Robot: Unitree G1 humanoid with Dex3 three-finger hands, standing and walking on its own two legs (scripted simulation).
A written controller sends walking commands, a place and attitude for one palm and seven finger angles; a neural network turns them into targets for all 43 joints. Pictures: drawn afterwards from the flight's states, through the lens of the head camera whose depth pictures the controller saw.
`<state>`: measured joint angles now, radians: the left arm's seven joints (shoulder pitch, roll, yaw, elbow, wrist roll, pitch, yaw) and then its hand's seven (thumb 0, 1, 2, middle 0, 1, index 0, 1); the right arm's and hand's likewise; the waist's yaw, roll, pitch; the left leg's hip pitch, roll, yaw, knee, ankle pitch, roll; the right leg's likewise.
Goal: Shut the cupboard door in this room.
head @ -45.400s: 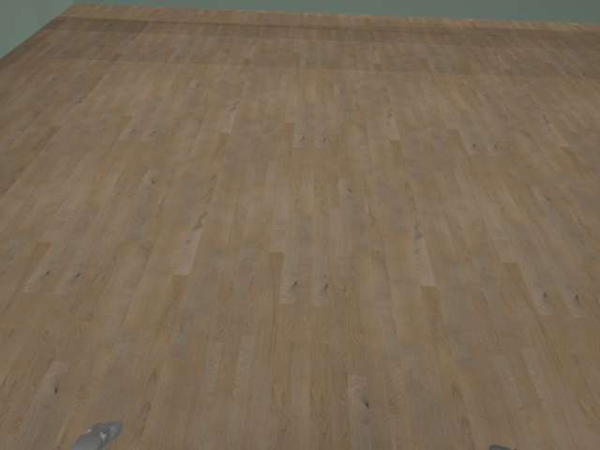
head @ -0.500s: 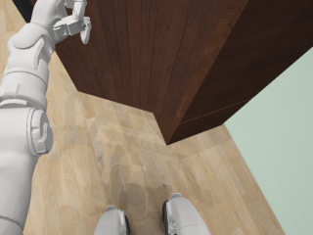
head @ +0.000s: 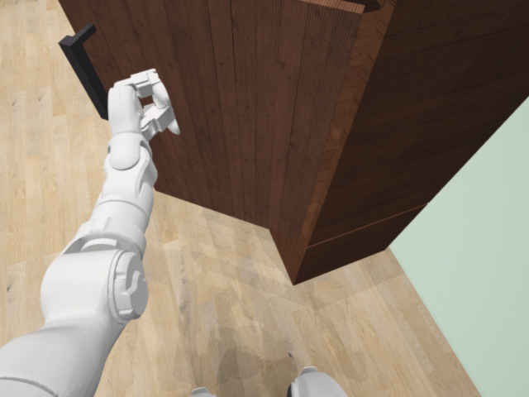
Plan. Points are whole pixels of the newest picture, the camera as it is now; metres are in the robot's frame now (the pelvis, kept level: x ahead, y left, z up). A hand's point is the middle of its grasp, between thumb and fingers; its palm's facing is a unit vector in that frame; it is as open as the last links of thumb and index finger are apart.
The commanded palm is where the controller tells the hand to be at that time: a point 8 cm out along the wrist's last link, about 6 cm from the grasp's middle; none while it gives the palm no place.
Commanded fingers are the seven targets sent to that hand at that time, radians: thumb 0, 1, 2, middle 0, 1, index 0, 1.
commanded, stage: pull the fist back off the door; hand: left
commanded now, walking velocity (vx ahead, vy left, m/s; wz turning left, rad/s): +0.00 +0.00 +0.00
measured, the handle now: (98, 75) +0.62 +0.21 +0.10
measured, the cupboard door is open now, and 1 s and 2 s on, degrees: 49 49 49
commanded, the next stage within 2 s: draw the hand back to the body in 0.42 s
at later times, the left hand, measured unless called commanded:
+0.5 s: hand (171, 146) +0.45 +0.08 +0.11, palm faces +0.03 -1.00 -0.05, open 3.1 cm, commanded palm +0.42 +0.15 +0.10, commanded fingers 0.00 0.90 0.90 -1.30 -1.50 -1.30 -1.50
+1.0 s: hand (94, 201) +0.35 +0.16 +0.15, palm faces +0.07 -1.00 -0.02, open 3.1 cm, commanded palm +0.30 +0.21 +0.15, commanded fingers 0.00 0.90 0.90 -1.19 -1.38 -1.19 -1.38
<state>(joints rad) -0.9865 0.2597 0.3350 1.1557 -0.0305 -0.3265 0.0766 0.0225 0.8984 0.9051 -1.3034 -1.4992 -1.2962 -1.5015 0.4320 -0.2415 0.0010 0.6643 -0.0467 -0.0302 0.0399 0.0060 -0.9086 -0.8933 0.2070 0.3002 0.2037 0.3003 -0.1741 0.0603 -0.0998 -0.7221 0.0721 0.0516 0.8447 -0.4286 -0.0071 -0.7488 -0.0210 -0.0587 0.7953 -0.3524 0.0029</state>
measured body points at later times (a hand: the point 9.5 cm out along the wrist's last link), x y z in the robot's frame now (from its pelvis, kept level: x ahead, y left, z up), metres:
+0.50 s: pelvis -0.02 +0.00 +0.01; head +0.05 -0.01 +0.45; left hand +0.44 +0.14 +0.12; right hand +0.06 -0.26 -0.12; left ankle -0.02 +0.12 -0.70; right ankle +0.01 -0.12 -0.70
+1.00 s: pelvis -0.01 +0.00 +0.03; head +0.00 -0.01 +0.48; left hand +0.34 +0.21 +0.15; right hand +0.13 -0.25 -0.08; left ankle -0.02 +0.12 -0.70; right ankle +0.01 -0.12 -0.70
